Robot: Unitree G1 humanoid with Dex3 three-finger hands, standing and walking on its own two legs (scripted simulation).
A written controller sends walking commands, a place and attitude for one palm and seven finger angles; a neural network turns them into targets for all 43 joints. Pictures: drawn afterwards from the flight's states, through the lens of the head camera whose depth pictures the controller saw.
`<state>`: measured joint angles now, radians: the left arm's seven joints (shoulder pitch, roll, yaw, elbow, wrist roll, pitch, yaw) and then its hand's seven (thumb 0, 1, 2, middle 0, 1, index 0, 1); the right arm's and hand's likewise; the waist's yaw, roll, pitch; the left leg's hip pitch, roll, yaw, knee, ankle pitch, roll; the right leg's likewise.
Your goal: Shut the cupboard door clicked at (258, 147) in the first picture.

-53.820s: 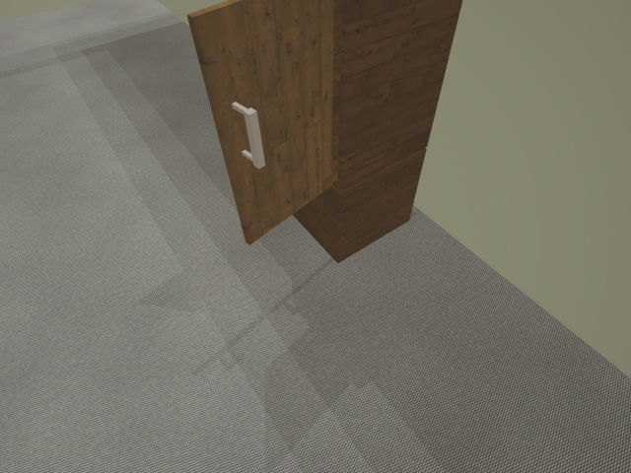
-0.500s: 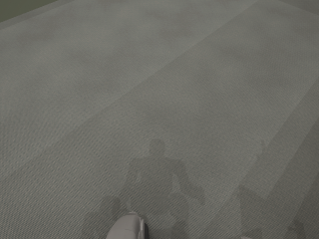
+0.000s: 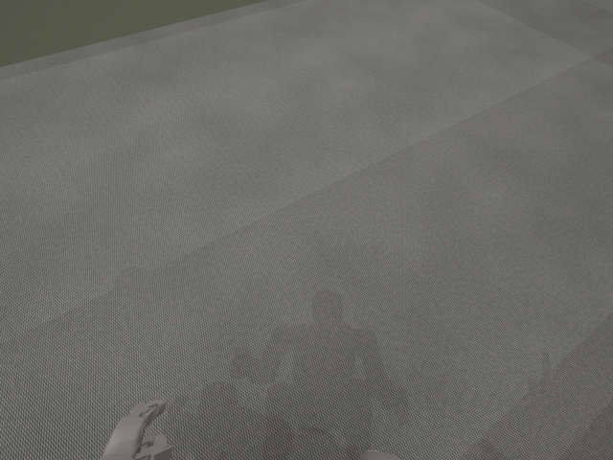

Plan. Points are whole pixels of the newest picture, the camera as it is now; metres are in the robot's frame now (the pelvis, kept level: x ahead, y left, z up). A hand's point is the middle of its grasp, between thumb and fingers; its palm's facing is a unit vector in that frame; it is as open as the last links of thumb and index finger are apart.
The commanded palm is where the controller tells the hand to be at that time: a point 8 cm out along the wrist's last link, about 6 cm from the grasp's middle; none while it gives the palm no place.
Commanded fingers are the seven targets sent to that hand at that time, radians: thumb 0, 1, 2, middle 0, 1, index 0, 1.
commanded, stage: walk to a spot facing it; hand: left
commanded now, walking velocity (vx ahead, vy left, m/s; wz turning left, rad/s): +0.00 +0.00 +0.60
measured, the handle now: out of the picture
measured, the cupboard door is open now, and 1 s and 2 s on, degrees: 35 35 35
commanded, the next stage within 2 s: turn to face it in 0.62 s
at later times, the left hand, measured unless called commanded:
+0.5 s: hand out of the picture -0.01 +0.17 -0.18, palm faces +0.38 -0.89 -0.25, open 7.3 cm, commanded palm none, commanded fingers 0.00 0.90 0.90 -0.20 -0.30 -0.20 -0.30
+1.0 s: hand out of the picture +0.05 +0.22 -0.17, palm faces +0.45 -0.87 -0.22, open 7.3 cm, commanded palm none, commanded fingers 0.00 0.90 0.90 -0.20 -0.30 -0.20 -0.30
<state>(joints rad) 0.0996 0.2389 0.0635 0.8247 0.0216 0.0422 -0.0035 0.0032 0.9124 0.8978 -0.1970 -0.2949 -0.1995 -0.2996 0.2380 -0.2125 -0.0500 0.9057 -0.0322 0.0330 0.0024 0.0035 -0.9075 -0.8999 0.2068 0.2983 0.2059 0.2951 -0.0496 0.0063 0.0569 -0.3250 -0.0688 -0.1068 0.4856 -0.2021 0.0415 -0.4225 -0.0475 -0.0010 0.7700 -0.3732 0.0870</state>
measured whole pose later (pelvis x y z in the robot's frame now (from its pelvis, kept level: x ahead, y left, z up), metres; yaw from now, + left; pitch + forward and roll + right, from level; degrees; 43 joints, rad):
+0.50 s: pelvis +0.05 -0.02 -0.01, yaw +21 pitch +1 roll +1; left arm 0.32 0.20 0.05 0.89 0.03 0.01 0.02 0.00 0.91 0.90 -0.20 -0.30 -0.20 -0.30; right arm 0.09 -0.25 -0.06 0.89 -0.02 0.07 0.03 0.01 -0.91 -0.90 0.20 0.30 0.20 0.29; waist 0.02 -0.03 0.13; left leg -0.40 0.01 0.09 0.75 -0.39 -0.03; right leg -0.14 -0.15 -0.31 0.57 -0.42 0.03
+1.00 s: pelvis +0.08 +0.01 +0.00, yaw +24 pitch +0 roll +0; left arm 0.22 0.21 0.05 0.94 0.02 0.07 0.00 0.00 0.91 0.90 -0.20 -0.29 -0.20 -0.30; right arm 0.21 -0.16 -0.02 0.96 -0.03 0.02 -0.03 0.00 -0.92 -0.90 0.21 0.30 0.21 0.30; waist 0.01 -0.02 0.04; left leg -0.18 -0.03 0.06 0.45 -0.27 0.06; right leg -0.35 -0.05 0.00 0.77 -0.35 0.06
